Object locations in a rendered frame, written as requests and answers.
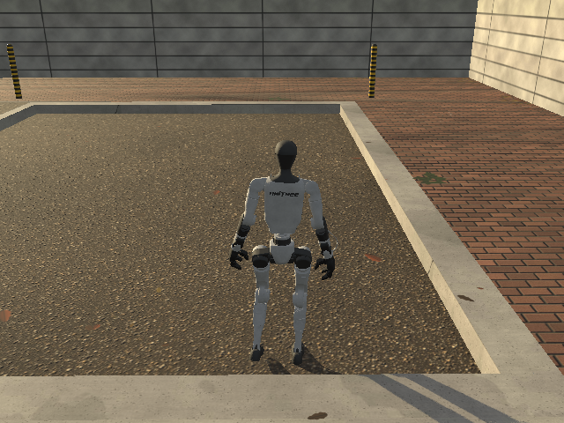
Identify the left robot upper arm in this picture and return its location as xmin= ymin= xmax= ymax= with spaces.
xmin=242 ymin=177 xmax=266 ymax=226

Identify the robot left forearm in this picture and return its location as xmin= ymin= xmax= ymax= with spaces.
xmin=231 ymin=213 xmax=250 ymax=252

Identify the robot left hand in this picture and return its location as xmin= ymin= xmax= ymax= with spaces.
xmin=228 ymin=248 xmax=249 ymax=270

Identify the robot right foot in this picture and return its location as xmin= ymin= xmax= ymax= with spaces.
xmin=292 ymin=342 xmax=304 ymax=365

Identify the robot right forearm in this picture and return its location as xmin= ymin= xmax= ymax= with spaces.
xmin=315 ymin=216 xmax=333 ymax=259

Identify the right robot upper arm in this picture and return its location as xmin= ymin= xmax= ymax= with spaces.
xmin=303 ymin=179 xmax=324 ymax=229

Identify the robot right hand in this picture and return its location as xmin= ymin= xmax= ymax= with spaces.
xmin=315 ymin=256 xmax=335 ymax=280

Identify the robot left thigh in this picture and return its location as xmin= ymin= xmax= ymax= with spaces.
xmin=252 ymin=245 xmax=271 ymax=304

